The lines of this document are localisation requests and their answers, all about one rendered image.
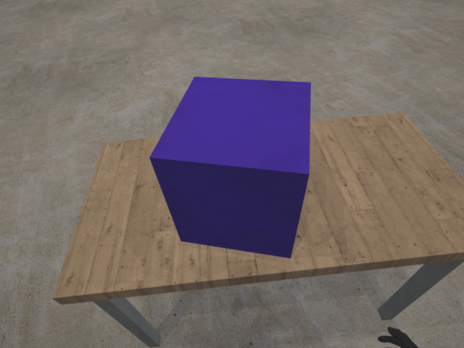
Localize table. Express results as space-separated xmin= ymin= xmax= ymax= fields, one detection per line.
xmin=52 ymin=112 xmax=464 ymax=347

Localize right robot hand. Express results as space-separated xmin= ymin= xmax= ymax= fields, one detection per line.
xmin=378 ymin=327 xmax=418 ymax=348

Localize carton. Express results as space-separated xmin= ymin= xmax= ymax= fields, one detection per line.
xmin=149 ymin=77 xmax=311 ymax=258

